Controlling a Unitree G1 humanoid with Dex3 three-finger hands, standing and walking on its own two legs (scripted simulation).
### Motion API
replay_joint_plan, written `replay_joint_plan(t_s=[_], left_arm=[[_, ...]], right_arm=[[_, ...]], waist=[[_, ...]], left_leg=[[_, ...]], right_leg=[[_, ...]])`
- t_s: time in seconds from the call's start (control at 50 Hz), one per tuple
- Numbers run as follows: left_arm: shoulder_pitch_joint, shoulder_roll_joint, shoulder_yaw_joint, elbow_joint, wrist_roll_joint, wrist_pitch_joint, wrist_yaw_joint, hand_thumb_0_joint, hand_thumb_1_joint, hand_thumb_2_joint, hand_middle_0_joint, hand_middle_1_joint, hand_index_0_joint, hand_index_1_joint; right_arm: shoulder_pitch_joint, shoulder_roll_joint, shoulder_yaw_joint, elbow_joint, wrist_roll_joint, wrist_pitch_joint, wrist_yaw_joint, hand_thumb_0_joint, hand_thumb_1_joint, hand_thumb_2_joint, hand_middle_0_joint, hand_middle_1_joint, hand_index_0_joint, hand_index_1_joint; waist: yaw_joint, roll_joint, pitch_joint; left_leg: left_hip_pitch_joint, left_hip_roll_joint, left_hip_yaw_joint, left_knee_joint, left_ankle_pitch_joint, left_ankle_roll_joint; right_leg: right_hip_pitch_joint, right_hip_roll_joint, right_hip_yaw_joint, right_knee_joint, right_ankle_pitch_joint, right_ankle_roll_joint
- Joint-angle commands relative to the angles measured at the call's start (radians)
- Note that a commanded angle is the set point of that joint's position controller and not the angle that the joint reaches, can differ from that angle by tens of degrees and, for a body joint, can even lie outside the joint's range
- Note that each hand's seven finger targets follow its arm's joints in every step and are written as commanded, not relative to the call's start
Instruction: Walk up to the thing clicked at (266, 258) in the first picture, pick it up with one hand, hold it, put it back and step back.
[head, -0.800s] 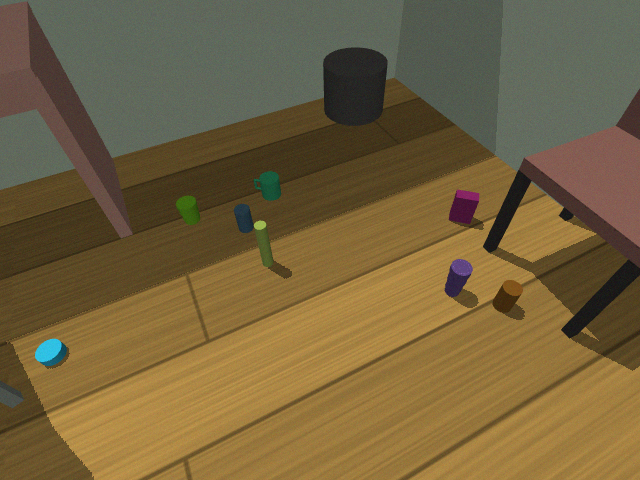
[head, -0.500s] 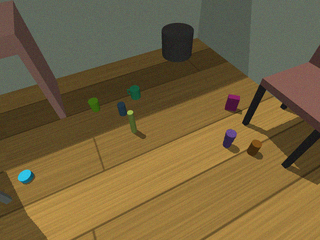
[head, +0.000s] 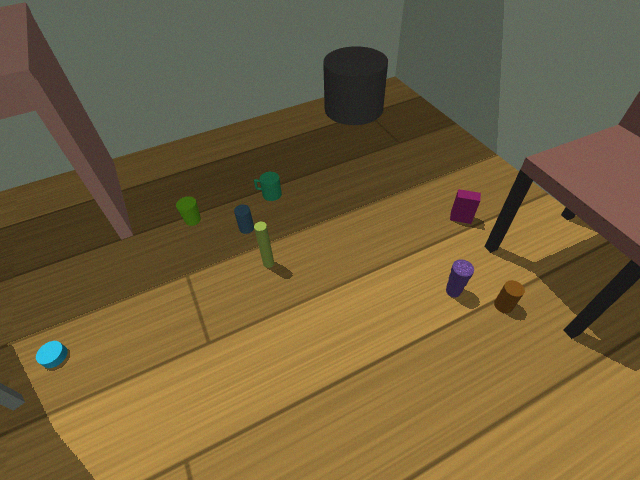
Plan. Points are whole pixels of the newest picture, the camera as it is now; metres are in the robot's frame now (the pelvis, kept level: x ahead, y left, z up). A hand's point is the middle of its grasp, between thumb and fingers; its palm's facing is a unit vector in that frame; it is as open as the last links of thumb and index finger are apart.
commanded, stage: stand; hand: left
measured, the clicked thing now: (264, 245) +0.99 +0.27 -0.67
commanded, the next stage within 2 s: walk up in 0.32 s
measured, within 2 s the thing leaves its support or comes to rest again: neither
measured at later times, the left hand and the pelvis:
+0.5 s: hand out of the picture +0.07 +0.28 -0.15, palm faces +0.07 -0.94 -0.35, open 7.3 cm; pelvis +0.02 +0.01 -0.01, yaw +2 degrees
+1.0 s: hand (129, 400) +0.25 +0.34 -0.15, palm faces -0.03 -0.94 -0.35, open 7.4 cm; pelvis +0.19 +0.06 -0.01, yaw +2 degrees
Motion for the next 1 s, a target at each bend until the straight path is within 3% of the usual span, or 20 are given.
replay_joint_plan(t_s=[0.0,0.28,0.3,0.32,0.36,0.38,0.4,0.42,0.5,0.54,0.58,0.6,0.62,0.64,0.66,0.7,0.76,0.84,0.94,0.98], left_arm=[[-0.041,0.219,0.039,-0.059,0.002,-0.019,0.011,0.0,0.9,0.9,-0.2,-0.3,-0.2,-0.3],[-0.031,0.218,0.037,-0.055,0.005,-0.022,0.014,0.0,0.9,0.9,-0.2,-0.3,-0.2,-0.3],[0.029,0.293,0.105,-0.11,0.02,-0.033,-0.014,0.0,0.9,0.9,-0.2,-0.3,-0.2,-0.3],[0.049,0.293,0.112,-0.1,0.028,-0.033,-0.022,0.0,0.9,0.9,-0.2,-0.3,-0.2,-0.3],[0.07,0.287,0.127,-0.132,0.031,-0.037,-0.033,0.0,0.9,0.9,-0.2,-0.3,-0.2,-0.3],[0.121,0.306,0.137,-0.127,0.032,-0.041,-0.031,0.0,0.9,0.9,-0.2,-0.3,-0.2,-0.3],[0.171,0.341,0.151,-0.132,0.04,-0.05,-0.028,0.0,0.9,0.9,-0.2,-0.3,-0.2,-0.3],[0.176,0.348,0.155,-0.148,0.039,-0.055,-0.029,0.0,0.9,0.9,-0.2,-0.3,-0.2,-0.3],[0.047,0.329,0.149,-0.234,0.037,-0.057,-0.038,0.0,0.9,0.9,-0.2,-0.3,-0.2,-0.3],[0.051,0.314,0.14,-0.251,0.031,-0.054,-0.045,0.0,0.9,0.9,-0.2,-0.3,-0.2,-0.3],[0.019,0.298,0.133,-0.274,0.026,-0.046,-0.052,0.0,0.9,0.9,-0.2,-0.3,-0.2,-0.3],[0.052,0.258,0.118,-0.283,0.031,-0.043,-0.054,0.0,0.9,0.9,-0.2,-0.3,-0.2,-0.3],[0.112,0.185,0.099,-0.29,0.023,-0.04,-0.053,0.0,0.9,0.9,-0.2,-0.3,-0.2,-0.3],[0.115,0.201,0.104,-0.292,0.015,-0.037,-0.045,0.0,0.9,0.9,-0.2,-0.3,-0.2,-0.3],[0.104,0.297,0.116,-0.285,0.017,-0.033,-0.034,0.0,0.9,0.9,-0.2,-0.3,-0.2,-0.3],[0.193,0.302,0.11,-0.241,0.001,-0.032,-0.038,0.0,0.9,0.9,-0.2,-0.3,-0.2,-0.3],[0.241,0.293,0.115,-0.211,0.01,-0.028,-0.056,0.0,0.9,0.9,-0.2,-0.3,-0.2,-0.3],[0.154,0.271,0.111,-0.272,0.021,-0.03,-0.076,0.0,0.9,0.9,-0.2,-0.3,-0.2,-0.3],[0.051,0.238,0.114,-0.321,0.021,-0.04,-0.085,0.0,0.9,0.9,-0.2,-0.3,-0.2,-0.3],[0.04,0.231,0.116,-0.326,0.02,-0.047,-0.083,0.0,0.9,0.9,-0.2,-0.3,-0.2,-0.3]], right_arm=[[-0.035,-0.203,-0.042,-0.056,0.001,-0.023,-0.016,0.0,-0.9,-0.9,0.2,0.3,0.2,0.3],[-0.03,-0.205,-0.045,-0.056,0.004,-0.019,-0.016,0.0,-0.9,-0.9,0.2,0.3,0.2,0.3],[0.047,-0.275,-0.098,-0.103,-0.011,-0.032,0.008,0.0,-0.9,-0.9,0.2,0.3,0.2,0.3],[0.038,-0.282,-0.107,-0.108,-0.022,-0.032,0.018,0.0,-0.9,-0.9,0.2,0.3,0.2,0.3],[-0.034,-0.228,-0.1,-0.161,-0.027,-0.03,0.03,0.0,-0.9,-0.9,0.2,0.3,0.2,0.3],[-0.085,-0.205,-0.1,-0.19,-0.026,-0.033,0.034,0.0,-0.9,-0.9,0.2,0.3,0.2,0.3],[-0.116,-0.211,-0.107,-0.214,-0.031,-0.037,0.03,0.0,-0.9,-0.9,0.2,0.3,0.2,0.3],[-0.087,-0.234,-0.115,-0.217,-0.03,-0.042,0.029,0.0,-0.9,-0.9,0.2,0.3,0.2,0.3],[0.026,-0.246,-0.133,-0.213,-0.023,-0.057,0.054,0.0,-0.9,-0.9,0.2,0.3,0.2,0.3],[0.05,-0.226,-0.137,-0.216,-0.027,-0.06,0.06,0.0,-0.9,-0.9,0.2,0.3,0.2,0.3],[0.194,-0.223,-0.153,-0.184,-0.03,-0.063,0.056,0.0,-0.9,-0.9,0.2,0.3,0.2,0.3],[0.308,-0.265,-0.177,-0.156,-0.032,-0.066,0.045,0.0,-0.9,-0.9,0.2,0.3,0.2,0.3],[0.405,-0.35,-0.203,-0.157,-0.042,-0.073,0.03,0.0,-0.9,-0.9,0.2,0.3,0.2,0.3],[0.377,-0.421,-0.203,-0.194,-0.043,-0.081,0.028,0.0,-0.9,-0.9,0.2,0.3,0.2,0.3],[0.281,-0.425,-0.201,-0.229,-0.01,-0.078,0.029,0.0,-0.9,-0.9,0.2,0.3,0.2,0.3],[0.165,-0.348,-0.167,-0.28,-0.003,-0.081,0.024,0.0,-0.9,-0.9,0.2,0.3,0.2,0.3],[0.165,-0.308,-0.151,-0.293,-0.004,-0.093,0.024,0.0,-0.9,-0.9,0.2,0.3,0.2,0.3],[0.205,-0.326,-0.157,-0.312,-0.002,-0.098,0.026,0.0,-0.9,-0.9,0.2,0.3,0.2,0.3],[0.247,-0.331,-0.156,-0.331,0.005,-0.094,0.03,0.0,-0.9,-0.9,0.2,0.3,0.2,0.3],[0.242,-0.319,-0.151,-0.344,0.003,-0.089,0.026,0.0,-0.9,-0.9,0.2,0.3,0.2,0.3]], waist=[[0.001,-0.011,-0.076],[0.0,-0.02,-0.087],[0.004,-0.028,-0.177],[0.02,-0.006,-0.093],[0.062,-0.041,0.061],[0.096,-0.12,0.109],[0.13,-0.171,0.117],[0.116,-0.121,0.101],[0.031,-0.16,0.051],[0.018,-0.156,0.051],[-0.064,-0.103,0.006],[-0.114,0.019,-0.074],[-0.15,0.276,-0.118],[-0.131,0.267,-0.094],[-0.092,0.134,-0.017],[-0.01,0.066,0.038],[0.001,0.109,0.058],[-0.031,0.122,0.062],[-0.045,0.117,0.057],[-0.043,0.091,0.031]], left_leg=[[-0.001,0.103,-0.079,-0.036,0.122,0.042],[0.007,0.106,-0.081,-0.026,0.142,0.045],[-0.004,0.057,-0.092,0.06,-0.331,0.12],[-0.133,0.063,-0.118,0.071,-0.498,0.132],[-0.372,0.039,-0.092,0.166,-0.44,0.118],[-0.499,-0.011,0.001,0.291,-0.3,0.083],[-0.595,0.007,-0.019,0.454,-0.305,0.068],[-0.6,0.03,-0.067,0.5,-0.297,0.066],[-0.401,0.079,-0.041,0.387,-0.27,0.045],[-0.273,0.043,0.02,0.291,-0.163,0.036],[0.005,-0.009,0.092,0.184,0.0,0.032],[0.225,-0.024,0.068,0.189,-0.048,0.054],[0.323,0.143,-0.212,0.017,-0.354,0.121],[0.199,0.348,-0.682,-0.162,-0.622,0.202],[0.057,0.392,-0.695,-0.181,-0.693,0.265],[0.015,0.32,-0.454,-0.126,-0.5,0.243],[-0.107,0.242,-0.234,-0.145,-0.3,0.217],[-0.047,0.243,-0.159,-0.145,-0.2,0.253],[-0.043,0.215,-0.095,-0.08,-0.039,0.216],[-0.022,0.199,-0.061,-0.006,0.125,0.207]], right_leg=[[0.005,-0.135,0.106,-0.052,0.138,-0.018],[0.019,-0.135,0.1,-0.053,0.171,-0.013],[0.07,-0.08,0.083,0.026,-0.317,-0.05],[0.026,-0.106,0.132,0.039,-0.486,-0.073],[0.019,-0.176,0.241,-0.006,-0.545,-0.121],[0.103,-0.256,0.339,-0.115,-0.553,-0.172],[0.15,-0.369,0.47,-0.199,-0.468,-0.233],[0.16,-0.398,0.495,-0.208,-0.429,-0.259],[0.052,-0.309,0.256,-0.165,-0.309,-0.217],[-0.043,-0.24,0.136,-0.105,-0.222,-0.184],[-0.216,-0.175,0.026,0.072,-0.171,-0.137],[-0.329,-0.132,-0.01,0.28,-0.108,-0.111],[-0.485,-0.016,-0.082,0.622,-0.267,-0.065],[-0.568,0.067,0.073,0.787,-0.402,-0.044],[-0.542,-0.016,0.167,0.839,-0.352,-0.053],[-0.542,-0.072,0.167,0.812,-0.223,-0.042],[-0.423,-0.089,0.11,0.691,-0.123,0.001],[-0.428,-0.126,0.048,0.486,-0.068,0.026],[-0.344,-0.103,-0.005,0.31,0.04,-0.007],[-0.291,-0.068,-0.039,0.263,0.026,-0.016]])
